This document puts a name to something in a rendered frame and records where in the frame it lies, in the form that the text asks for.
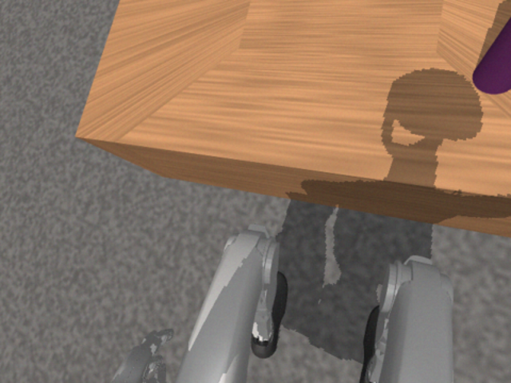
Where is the left robot foot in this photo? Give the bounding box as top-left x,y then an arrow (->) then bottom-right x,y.
251,272 -> 287,358

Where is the right robot foot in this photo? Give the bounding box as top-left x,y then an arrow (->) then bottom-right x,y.
359,305 -> 380,383

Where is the left robot hand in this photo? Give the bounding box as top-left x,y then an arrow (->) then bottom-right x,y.
111,329 -> 174,383

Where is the bottle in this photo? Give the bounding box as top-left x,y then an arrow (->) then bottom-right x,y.
473,17 -> 511,94

